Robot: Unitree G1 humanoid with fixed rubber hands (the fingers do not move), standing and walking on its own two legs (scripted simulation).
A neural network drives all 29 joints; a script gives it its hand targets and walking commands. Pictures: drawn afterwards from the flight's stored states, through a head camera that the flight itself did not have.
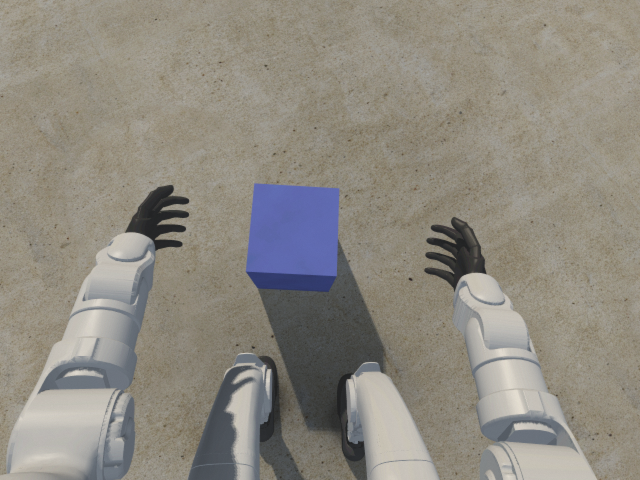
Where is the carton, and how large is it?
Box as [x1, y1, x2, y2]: [246, 183, 338, 291]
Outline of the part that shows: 254,183 246,272 258,288 328,291 336,276 338,188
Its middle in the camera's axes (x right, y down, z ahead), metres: -0.06 +0.01 +0.99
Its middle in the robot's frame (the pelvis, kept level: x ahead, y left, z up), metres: +0.52 +0.04 -0.56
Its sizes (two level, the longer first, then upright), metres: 0.210 0.200 0.250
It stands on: the floor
